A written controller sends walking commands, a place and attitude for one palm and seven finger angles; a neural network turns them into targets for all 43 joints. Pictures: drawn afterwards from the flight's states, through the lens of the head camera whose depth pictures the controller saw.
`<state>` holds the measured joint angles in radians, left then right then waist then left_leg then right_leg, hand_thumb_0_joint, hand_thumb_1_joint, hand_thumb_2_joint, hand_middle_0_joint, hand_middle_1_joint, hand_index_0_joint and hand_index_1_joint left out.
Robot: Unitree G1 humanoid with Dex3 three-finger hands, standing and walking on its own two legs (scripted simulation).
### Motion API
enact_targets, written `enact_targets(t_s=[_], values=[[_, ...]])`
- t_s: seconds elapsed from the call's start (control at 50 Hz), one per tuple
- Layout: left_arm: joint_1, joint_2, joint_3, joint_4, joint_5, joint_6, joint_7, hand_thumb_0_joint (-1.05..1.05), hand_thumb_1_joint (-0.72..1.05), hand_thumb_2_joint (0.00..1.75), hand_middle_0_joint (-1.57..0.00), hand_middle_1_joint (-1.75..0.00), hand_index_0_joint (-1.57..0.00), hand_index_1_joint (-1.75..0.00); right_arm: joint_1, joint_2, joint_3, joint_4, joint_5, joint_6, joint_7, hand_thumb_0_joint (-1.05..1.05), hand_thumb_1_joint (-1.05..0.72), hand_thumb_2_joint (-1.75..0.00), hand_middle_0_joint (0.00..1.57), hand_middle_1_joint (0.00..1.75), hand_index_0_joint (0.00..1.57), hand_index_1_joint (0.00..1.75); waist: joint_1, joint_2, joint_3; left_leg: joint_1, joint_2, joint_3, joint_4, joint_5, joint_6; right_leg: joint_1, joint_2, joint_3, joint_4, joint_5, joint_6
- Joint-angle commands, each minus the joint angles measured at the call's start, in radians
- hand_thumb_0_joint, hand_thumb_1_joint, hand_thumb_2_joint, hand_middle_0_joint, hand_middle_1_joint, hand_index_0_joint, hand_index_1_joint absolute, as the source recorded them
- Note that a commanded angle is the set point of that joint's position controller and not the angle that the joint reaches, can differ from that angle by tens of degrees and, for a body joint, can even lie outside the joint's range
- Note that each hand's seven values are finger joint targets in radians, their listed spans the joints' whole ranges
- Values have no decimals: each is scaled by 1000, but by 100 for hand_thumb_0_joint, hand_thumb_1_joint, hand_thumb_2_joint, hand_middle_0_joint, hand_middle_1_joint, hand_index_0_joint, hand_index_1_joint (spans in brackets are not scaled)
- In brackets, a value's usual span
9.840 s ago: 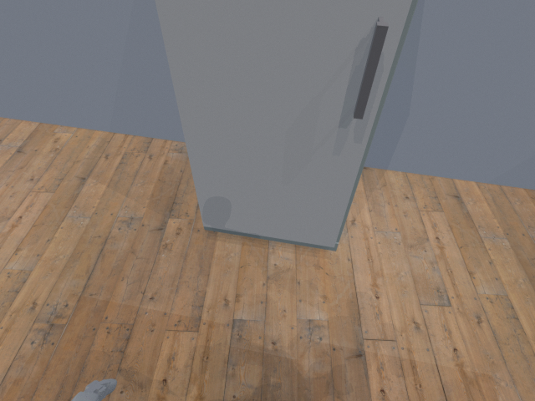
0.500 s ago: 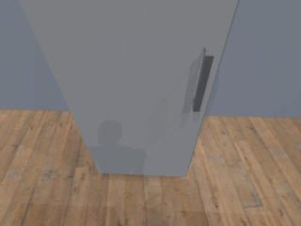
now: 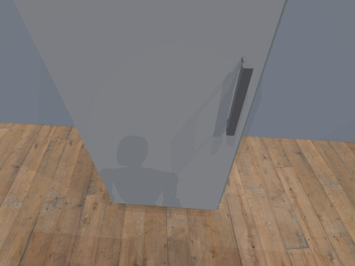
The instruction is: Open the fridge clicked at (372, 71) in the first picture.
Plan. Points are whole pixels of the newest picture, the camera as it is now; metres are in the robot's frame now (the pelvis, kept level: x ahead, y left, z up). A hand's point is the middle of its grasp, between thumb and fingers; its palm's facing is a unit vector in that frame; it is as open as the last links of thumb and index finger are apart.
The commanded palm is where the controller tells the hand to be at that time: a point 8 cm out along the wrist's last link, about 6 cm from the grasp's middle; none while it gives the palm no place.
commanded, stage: look again from close up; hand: right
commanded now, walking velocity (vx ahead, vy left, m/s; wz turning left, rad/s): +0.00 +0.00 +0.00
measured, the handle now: (236, 99) +0.52 -0.12 +0.11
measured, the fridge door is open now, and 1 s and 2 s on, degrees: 0 0 0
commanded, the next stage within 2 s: raise the hand to about handle height in 0.32 s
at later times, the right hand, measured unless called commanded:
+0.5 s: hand out of the picture +0.08 -0.20 -0.13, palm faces +0.18 +0.96 -0.23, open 7.4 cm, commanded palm +0.10 -0.24 -0.05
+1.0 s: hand out of the picture +0.14 -0.21 +0.02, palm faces +0.18 +0.98 -0.09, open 9.6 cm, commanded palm +0.14 -0.26 +0.01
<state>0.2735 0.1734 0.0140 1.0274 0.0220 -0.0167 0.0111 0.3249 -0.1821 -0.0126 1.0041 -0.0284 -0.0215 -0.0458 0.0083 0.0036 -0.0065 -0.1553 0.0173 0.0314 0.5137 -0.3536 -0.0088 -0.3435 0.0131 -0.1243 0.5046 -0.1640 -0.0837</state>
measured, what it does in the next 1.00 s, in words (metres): lowers itself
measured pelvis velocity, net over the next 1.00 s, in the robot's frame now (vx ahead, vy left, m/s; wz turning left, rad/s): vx -0.02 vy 0.05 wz -0.08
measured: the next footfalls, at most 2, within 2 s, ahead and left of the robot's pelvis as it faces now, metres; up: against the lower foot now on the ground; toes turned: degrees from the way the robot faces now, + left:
none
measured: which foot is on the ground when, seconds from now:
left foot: down 0.00-1.00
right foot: down 0.00-1.00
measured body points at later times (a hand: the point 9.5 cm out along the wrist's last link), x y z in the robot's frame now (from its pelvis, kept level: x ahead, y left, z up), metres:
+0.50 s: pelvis +0.00 +0.01 +0.00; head +0.01 -0.01 +0.45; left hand +0.08 +0.26 -0.12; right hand +0.07 -0.25 -0.11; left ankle -0.05 +0.13 -0.73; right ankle +0.07 -0.07 -0.73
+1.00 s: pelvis -0.02 +0.05 -0.06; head +0.00 +0.02 +0.39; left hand +0.20 +0.28 -0.11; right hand +0.12 -0.26 +0.02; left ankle -0.03 +0.13 -0.73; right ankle +0.07 -0.07 -0.73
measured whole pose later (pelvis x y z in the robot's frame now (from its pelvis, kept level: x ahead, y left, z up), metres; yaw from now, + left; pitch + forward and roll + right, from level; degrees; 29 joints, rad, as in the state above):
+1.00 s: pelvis -0.02 +0.05 -0.06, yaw -5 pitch +7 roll +4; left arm 0.22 0.29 0.02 0.60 -0.03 -0.27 0.09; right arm 0.45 -0.29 -0.29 0.00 0.37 -0.55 0.36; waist -0.05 -0.02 -0.08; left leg -0.57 -0.07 0.16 0.99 -0.55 0.07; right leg -0.81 -0.04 0.04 1.04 -0.35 -0.02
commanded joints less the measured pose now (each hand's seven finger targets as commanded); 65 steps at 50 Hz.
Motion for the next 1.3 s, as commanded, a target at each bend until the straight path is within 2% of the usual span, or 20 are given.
enact_targets(t_s=[0.0,0.38,0.4,0.42,0.44,0.46,0.48,0.52,0.56,0.62,0.68,0.74,0.84,0.9,0.94,0.98,1.08,1.14,1.22,1.28], values=[[8,148,22,-49,-6,-19,5,0,90,90,-20,-30,-20,-30,78,-114,-15,-32,5,-8,-2,0,-90,-90,20,30,20,30,-11,-2,24,-93,68,-69,-105,101,63,112,-147,198,-138,-25,14],[-89,214,21,-25,-10,-15,-1,0,90,90,-20,-30,-20,-30,26,-184,-8,-8,5,-4,12,0,-90,-90,20,30,20,30,-8,-21,25,-95,84,-95,-156,92,57,161,-155,192,-162,-45,25],[-85,170,11,-81,-13,-8,5,0,90,90,-20,-30,-20,-30,77,-90,15,8,-6,-6,-29,0,-90,-90,20,30,20,30,-7,-76,84,-138,93,-113,-178,187,46,147,-149,140,6,90,53],[-10,292,60,-425,-80,-143,39,0,90,90,-20,-30,-20,-30,-631,-411,-224,-1549,193,-206,-39,0,-88,-89,20,32,20,32,121,-219,-418,-152,9,36,-47,307,46,471,-45,187,-50,168,71],[-63,194,2,-366,-78,-226,79,0,90,90,-20,-30,-20,-30,-400,-461,-247,-1485,122,-189,-63,0,-85,-88,20,33,20,33,23,-347,-358,-226,-3,37,65,160,41,555,-122,213,-93,198,116],[-58,216,4,-320,-56,-257,85,0,90,90,-20,-30,-20,-30,-133,-265,-161,-1293,164,-163,-85,0,-83,-87,21,34,21,34,-2,-327,-369,-264,-7,47,142,6,33,492,-137,292,-156,80,146],[-63,146,-3,-302,-81,-265,65,0,90,90,-20,-30,-20,-30,183,23,36,-1001,167,-61,-78,0,-81,-86,21,36,21,36,40,-195,-158,-354,-23,43,174,-25,33,378,-125,277,-197,-90,116],[-98,212,28,-414,-68,-271,62,0,90,90,-20,-30,-20,-30,14,-63,-51,-1177,209,-116,-48,0,-76,-84,21,39,21,39,46,-91,-32,-358,-16,56,76,-39,30,171,-96,264,-125,-281,83],[-93,215,44,-432,-55,-256,55,0,90,90,-20,-30,-20,-30,160,-70,-135,-912,220,-213,29,0,-71,-82,21,42,21,42,21,117,54,-414,-32,73,24,-101,30,-15,-48,206,10,-261,89],[-153,221,65,-484,-39,-236,36,0,90,90,-20,-30,-20,-30,295,-90,-213,-757,288,-411,238,0,-64,-79,22,47,22,47,-38,355,16,-521,-32,41,128,-174,27,-242,-26,138,207,-182,94],[-192,240,78,-588,-67,-231,19,0,90,90,-20,-30,-20,-30,256,-214,-323,-696,334,-472,440,0,-57,-76,22,51,22,51,-65,215,-61,-462,4,-63,168,-156,30,-316,0,106,303,-177,91],[-193,225,64,-659,-72,-230,31,0,90,90,-20,-30,-20,-30,156,-306,-418,-902,402,-422,483,0,-50,-73,23,55,23,55,-91,-34,-159,-444,13,-113,155,-209,24,-289,9,96,329,-194,72],[-103,184,39,-635,-41,-259,66,0,90,90,-20,-30,-20,-30,-219,-346,-379,-1412,411,-592,395,0,-39,-68,24,63,24,63,15,-175,-243,-546,-15,-152,188,-225,23,-205,-39,149,398,-195,46],[-93,194,30,-563,-48,-299,82,0,90,90,-20,-30,-20,-30,-154,-268,-285,-1345,400,-648,390,0,-32,-65,24,68,24,68,50,-198,-165,-614,-31,-131,200,-215,30,-209,-48,172,421,-213,41],[-85,218,21,-545,-61,-316,89,0,90,90,-20,-30,-20,-30,-147,-245,-230,-1246,407,-606,441,0,-27,-63,25,70,25,70,78,-129,-125,-607,-28,-143,179,-191,2,-235,-49,189,434,-212,32],[-80,231,27,-536,-75,-314,100,0,90,90,-20,-30,-20,-30,-116,-279,-241,-1111,392,-499,492,0,-22,-61,25,74,25,74,67,-59,-106,-593,-22,-153,141,-194,-9,-263,-46,184,412,-210,29],[-111,216,29,-602,-83,-278,100,0,90,90,-20,-30,-20,-30,-24,-408,-439,-1053,426,-235,528,0,-11,-56,26,81,26,81,-53,-32,-275,-382,6,-124,143,59,-28,-170,-37,175,333,-43,34],[-118,183,24,-625,-70,-273,85,0,90,90,-20,-30,-20,-30,24,-413,-553,-1157,484,-245,459,0,-4,-53,26,86,26,86,-99,-5,-367,-271,-16,-60,190,320,-29,-97,-35,177,298,95,41],[-90,176,34,-613,-71,-284,57,0,90,90,-20,-30,-20,-30,61,-277,-446,-1247,470,-323,400,0,6,-49,27,92,27,92,-61,-68,-315,-376,-57,26,218,355,0,17,-37,159,262,173,47],[-59,206,37,-598,-73,-276,49,0,90,90,-20,-30,-20,-30,20,-256,-374,-1162,428,-299,429,0,13,-46,27,96,27,96,-13,-40,-231,-446,-63,33,200,275,-3,-2,-40,170,254,127,45]])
